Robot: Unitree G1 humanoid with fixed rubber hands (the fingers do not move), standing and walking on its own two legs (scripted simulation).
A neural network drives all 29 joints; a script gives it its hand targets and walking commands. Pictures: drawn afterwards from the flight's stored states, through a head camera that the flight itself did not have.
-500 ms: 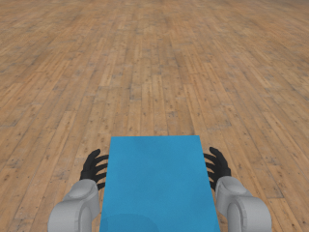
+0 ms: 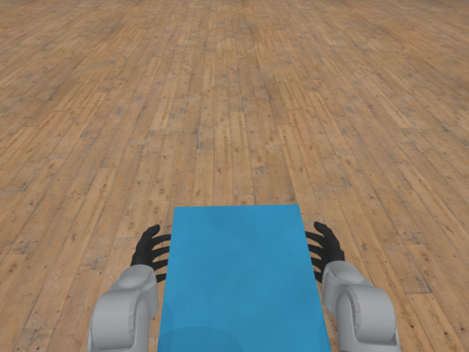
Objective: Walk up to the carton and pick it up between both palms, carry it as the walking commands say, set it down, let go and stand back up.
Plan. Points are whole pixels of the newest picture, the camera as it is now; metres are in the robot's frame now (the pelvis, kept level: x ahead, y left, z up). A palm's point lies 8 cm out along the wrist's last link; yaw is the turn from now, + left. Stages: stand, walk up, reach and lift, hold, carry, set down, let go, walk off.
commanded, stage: carry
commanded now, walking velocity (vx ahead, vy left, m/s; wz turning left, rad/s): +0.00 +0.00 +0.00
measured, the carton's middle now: (238, 298) +0.25 +0.00 +0.00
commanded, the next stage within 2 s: none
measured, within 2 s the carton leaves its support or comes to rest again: neither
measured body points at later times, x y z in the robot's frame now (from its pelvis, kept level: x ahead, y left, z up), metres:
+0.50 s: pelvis -0.05 -0.01 +0.01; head -0.07 -0.01 +0.46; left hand +0.22 +0.13 +0.08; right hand +0.22 -0.16 +0.08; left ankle -0.06 +0.10 -0.73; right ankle -0.04 -0.10 -0.73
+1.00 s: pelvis -0.07 -0.02 +0.01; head -0.08 -0.02 +0.46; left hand +0.22 +0.13 +0.05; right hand +0.22 -0.16 +0.05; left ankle -0.06 +0.10 -0.73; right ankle -0.04 -0.10 -0.73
